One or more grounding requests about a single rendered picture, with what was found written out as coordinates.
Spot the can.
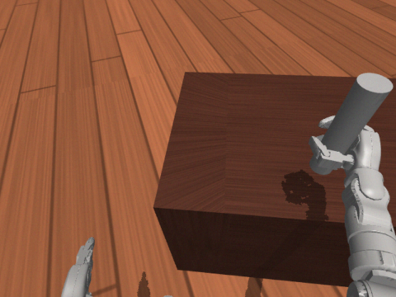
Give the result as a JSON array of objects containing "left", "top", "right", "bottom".
[{"left": 309, "top": 73, "right": 393, "bottom": 175}]

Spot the right robot hand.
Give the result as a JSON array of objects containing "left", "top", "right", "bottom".
[{"left": 308, "top": 116, "right": 381, "bottom": 175}]

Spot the right robot arm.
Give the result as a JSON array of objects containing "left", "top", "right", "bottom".
[{"left": 342, "top": 168, "right": 396, "bottom": 297}]

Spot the left robot hand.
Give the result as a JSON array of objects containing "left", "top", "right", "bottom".
[{"left": 61, "top": 237, "right": 95, "bottom": 297}]

